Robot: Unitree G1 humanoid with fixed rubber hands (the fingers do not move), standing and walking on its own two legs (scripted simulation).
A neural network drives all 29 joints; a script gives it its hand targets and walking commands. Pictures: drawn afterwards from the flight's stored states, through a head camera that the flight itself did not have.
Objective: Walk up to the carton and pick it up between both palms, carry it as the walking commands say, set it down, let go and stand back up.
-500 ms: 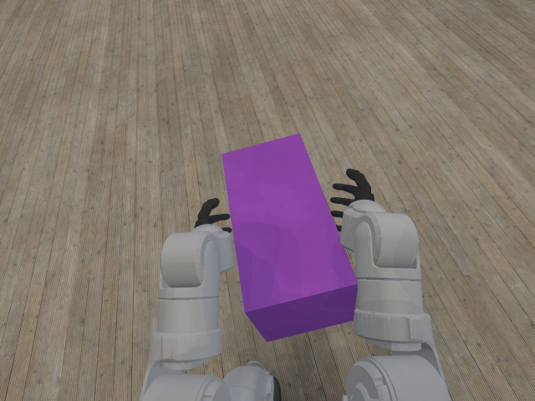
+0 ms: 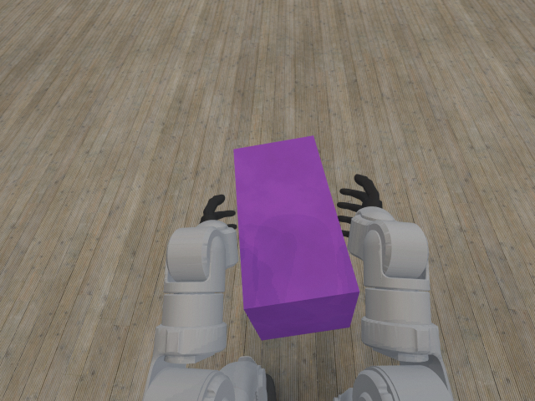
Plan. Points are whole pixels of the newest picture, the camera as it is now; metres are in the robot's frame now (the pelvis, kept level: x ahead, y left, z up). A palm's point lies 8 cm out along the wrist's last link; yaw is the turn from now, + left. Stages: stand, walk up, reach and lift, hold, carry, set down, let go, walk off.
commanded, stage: carry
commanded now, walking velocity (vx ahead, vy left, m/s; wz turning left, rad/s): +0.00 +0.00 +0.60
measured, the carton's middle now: (288, 233) +0.37 +0.00 -0.02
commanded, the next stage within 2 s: none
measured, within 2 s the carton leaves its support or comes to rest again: neither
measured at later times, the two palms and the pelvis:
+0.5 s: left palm (115, 317) +0.21 +0.22 +0.06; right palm (276, 247) +0.29 +0.01 +0.08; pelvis -0.06 +0.01 -0.01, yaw +20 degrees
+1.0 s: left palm out of the picture +0.06 +0.28 +0.06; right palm (200, 317) +0.20 +0.11 +0.08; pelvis -0.14 +0.00 -0.01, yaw +34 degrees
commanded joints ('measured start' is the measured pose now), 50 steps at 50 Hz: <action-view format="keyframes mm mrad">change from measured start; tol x64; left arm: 1 -794 -1018 -485 -220 -360 -97 -444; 50 -808 -1032 -548 -209 -384 -86 -460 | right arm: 1 -502 1154 639 32 441 45 376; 50 -532 1178 614 66 426 45 391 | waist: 1 10 -162 -593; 50 -12 86 -578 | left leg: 1 78 55 -42 -18 -71 2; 7 506 329 -497 -323 787 165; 18 9 119 -117 223 -139 -16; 27 648 320 -495 -239 1085 187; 38 -20 50 -30 221 -132 -30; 50 522 295 -435 -316 752 164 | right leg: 1 331 -299 127 -51 743 -68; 7 -143 -39 55 291 -281 126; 20 238 -313 110 -130 660 -48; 26 -242 -64 47 337 -306 159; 36 409 -58 157 -327 -113 -13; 41 305 -309 170 -105 704 -53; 50 -219 -14 114 315 -238 101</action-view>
